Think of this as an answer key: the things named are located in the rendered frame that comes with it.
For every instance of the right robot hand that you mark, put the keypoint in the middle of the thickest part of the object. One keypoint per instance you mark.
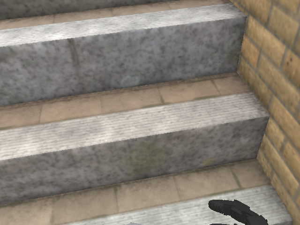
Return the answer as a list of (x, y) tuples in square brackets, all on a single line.
[(237, 210)]

